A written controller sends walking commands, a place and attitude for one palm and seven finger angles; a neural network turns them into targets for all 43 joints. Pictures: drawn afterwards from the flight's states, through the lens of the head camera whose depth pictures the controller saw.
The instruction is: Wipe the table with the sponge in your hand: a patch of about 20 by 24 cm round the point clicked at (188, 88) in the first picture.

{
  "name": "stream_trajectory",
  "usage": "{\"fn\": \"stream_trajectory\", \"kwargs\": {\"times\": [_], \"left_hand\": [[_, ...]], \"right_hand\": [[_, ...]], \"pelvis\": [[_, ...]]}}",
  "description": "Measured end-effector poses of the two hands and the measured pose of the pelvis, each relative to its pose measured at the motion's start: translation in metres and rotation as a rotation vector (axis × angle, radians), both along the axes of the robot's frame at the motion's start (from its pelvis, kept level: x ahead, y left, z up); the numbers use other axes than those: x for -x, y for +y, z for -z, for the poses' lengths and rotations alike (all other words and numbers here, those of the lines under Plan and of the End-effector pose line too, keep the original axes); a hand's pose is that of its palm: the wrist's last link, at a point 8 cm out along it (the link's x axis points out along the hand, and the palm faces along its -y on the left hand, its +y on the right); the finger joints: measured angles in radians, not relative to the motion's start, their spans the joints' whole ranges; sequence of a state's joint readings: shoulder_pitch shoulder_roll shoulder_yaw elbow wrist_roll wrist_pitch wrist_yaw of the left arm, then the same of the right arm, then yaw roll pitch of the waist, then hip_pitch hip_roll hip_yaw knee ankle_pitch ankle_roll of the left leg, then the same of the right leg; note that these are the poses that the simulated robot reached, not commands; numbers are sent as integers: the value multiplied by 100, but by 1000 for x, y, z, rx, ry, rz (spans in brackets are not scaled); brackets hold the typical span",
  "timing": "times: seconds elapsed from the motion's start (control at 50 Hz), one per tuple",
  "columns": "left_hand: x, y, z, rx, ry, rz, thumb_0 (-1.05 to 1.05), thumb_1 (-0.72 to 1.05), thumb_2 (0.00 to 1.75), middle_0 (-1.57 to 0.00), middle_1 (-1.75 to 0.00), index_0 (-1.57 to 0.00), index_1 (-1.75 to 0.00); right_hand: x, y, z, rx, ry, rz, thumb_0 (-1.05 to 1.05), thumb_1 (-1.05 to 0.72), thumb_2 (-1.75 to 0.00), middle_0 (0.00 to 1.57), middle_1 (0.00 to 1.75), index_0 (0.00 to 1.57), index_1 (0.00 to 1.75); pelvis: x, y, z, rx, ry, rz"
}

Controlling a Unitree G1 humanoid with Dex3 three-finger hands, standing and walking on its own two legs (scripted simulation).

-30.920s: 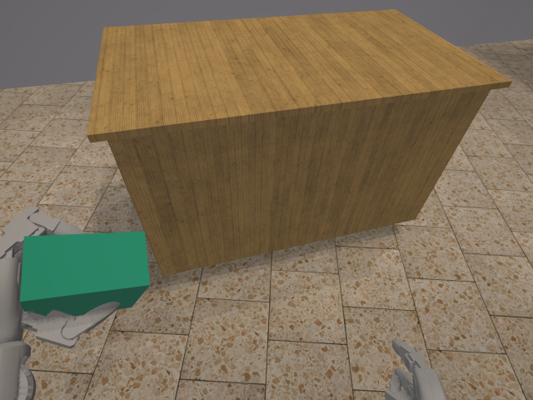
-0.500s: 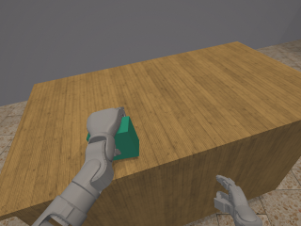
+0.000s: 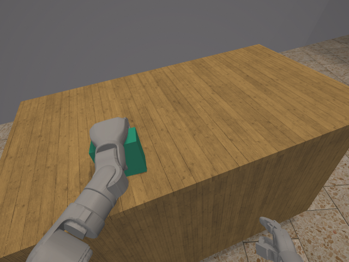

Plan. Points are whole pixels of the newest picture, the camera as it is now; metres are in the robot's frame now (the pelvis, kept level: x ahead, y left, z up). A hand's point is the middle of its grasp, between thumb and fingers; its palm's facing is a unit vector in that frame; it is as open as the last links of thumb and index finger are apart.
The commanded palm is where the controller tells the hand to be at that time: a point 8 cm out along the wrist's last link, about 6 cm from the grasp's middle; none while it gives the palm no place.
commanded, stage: wipe forward along the third lane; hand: left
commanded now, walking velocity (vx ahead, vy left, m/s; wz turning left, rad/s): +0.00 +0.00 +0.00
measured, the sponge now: (121, 159) +0.36 +0.19 +0.06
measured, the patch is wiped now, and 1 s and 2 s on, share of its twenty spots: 0.90 0.95 1.00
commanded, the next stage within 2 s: wipe back along the third lane in 0.94 s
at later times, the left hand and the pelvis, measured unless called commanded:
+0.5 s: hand (111, 134) +0.41 +0.22 +0.11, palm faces -0.03 -0.03 -1.00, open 10.2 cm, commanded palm +0.40 +0.23 +0.14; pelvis +0.00 +0.00 +0.00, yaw +0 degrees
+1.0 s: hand (109, 122) +0.46 +0.25 +0.10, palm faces -0.06 -0.02 -1.00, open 10.2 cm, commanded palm +0.44 +0.25 +0.14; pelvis +0.01 +0.03 +0.00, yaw +0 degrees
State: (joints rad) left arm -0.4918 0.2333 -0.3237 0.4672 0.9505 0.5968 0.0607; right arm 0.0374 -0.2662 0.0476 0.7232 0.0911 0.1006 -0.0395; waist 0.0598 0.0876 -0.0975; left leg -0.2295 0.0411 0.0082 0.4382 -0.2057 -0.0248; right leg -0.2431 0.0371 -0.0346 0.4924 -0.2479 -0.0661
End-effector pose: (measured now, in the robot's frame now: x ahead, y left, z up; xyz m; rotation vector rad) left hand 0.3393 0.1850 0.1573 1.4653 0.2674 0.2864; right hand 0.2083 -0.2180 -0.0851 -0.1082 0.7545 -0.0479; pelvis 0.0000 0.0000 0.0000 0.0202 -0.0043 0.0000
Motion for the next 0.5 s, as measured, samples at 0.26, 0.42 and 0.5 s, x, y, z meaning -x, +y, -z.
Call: {"fn": "stream_trajectory", "kwargs": {"times": [0.26,0.42,0.5], "left_hand": [[-20,12,-1,-21,23,-1,-2,-55,105,-73,-131,-76,-130],[-38,23,-2,-35,43,-8,-1,-54,105,-73,-131,-76,-131],[-49,29,-3,-49,60,-11,-1,-54,105,-72,-132,-76,-131]], "right_hand": [[25,-14,11,36,66,48,1,-90,-90,20,30,20,30],[47,-20,20,53,123,85,1,-90,-90,20,30,20,30],[58,-22,25,61,158,99,1,-90,-90,20,30,20,30]], "pelvis": [[1,0,0,2,30,0],[1,1,0,6,51,-2],[1,3,1,8,65,-7]]}}
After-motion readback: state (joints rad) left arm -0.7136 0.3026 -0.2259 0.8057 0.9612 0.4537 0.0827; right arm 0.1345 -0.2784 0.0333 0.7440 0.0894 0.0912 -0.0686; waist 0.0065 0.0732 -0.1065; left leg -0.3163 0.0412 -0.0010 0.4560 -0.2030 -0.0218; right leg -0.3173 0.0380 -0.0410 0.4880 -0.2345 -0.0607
